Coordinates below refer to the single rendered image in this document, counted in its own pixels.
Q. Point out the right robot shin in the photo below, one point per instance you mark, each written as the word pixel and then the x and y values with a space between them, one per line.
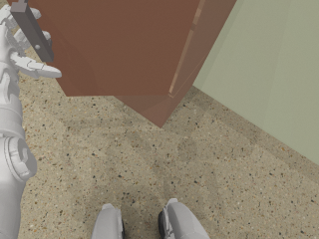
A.
pixel 169 234

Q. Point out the robot left hand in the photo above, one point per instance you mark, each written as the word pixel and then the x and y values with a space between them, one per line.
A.
pixel 9 44

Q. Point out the left robot forearm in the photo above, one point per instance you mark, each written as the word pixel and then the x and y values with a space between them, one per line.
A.
pixel 11 110

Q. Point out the left robot upper arm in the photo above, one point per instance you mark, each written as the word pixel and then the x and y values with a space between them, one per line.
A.
pixel 17 165

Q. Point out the handle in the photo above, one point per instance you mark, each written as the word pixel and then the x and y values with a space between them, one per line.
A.
pixel 26 20

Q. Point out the cupboard door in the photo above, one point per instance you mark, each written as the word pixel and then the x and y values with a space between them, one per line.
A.
pixel 115 47

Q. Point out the left robot thigh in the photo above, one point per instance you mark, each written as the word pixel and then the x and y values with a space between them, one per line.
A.
pixel 108 224

